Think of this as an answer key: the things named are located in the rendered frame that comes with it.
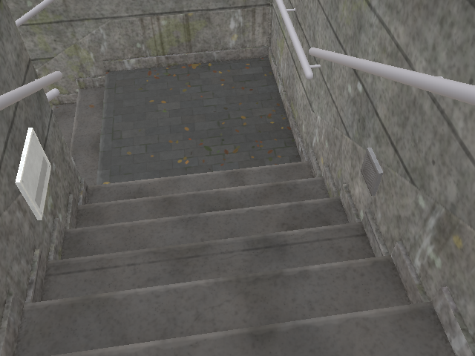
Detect stairs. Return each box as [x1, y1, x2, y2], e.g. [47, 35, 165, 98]
[15, 161, 456, 356]
[52, 87, 105, 187]

